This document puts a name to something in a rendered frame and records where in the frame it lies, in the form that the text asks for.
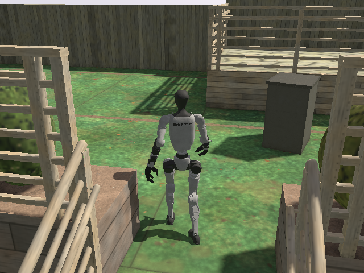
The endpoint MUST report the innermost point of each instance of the robot left foot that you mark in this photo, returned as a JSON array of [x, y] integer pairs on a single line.
[[170, 220]]

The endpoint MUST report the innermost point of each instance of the right robot forearm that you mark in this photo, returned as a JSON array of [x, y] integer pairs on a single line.
[[205, 146]]

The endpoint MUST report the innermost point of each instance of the left robot forearm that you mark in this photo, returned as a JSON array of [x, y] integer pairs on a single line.
[[154, 155]]

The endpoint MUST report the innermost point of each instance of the robot left hand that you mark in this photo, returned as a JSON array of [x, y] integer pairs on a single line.
[[148, 171]]

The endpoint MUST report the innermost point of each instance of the right robot upper arm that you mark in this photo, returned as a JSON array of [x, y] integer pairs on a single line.
[[199, 119]]

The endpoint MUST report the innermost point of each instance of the robot right thigh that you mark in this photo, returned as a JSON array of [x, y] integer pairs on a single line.
[[193, 179]]

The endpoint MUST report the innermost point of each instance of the robot right hand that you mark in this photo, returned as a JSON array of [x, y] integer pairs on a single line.
[[202, 153]]

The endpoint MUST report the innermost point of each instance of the left robot upper arm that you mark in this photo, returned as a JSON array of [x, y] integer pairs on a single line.
[[162, 130]]

